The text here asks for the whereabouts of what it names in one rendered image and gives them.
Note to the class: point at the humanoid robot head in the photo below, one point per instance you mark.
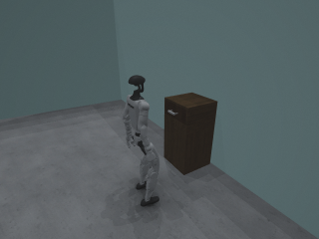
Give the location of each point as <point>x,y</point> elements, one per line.
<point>137,80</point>

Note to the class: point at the robot right upper arm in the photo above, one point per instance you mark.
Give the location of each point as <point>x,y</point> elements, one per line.
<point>144,108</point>

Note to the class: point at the right robot thigh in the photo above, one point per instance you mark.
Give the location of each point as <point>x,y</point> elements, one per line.
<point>155,168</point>

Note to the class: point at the cabinet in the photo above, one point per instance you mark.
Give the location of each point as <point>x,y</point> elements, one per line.
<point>188,146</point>

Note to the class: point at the left robot hand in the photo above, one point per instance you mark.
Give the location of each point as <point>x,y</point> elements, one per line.
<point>129,138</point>

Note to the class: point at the right robot hand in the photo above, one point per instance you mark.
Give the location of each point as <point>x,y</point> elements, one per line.
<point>151,157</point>

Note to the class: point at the left robot forearm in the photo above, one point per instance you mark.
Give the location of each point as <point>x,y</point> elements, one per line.
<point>128,126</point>

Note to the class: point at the right robot forearm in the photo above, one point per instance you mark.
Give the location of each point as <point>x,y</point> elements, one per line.
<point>145,139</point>

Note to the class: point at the robot left upper arm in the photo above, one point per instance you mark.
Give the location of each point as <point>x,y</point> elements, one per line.
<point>126,113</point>

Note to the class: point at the handle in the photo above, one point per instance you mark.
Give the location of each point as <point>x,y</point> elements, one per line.
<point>171,112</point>

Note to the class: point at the drawer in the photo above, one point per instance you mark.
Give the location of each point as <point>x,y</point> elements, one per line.
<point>181,112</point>

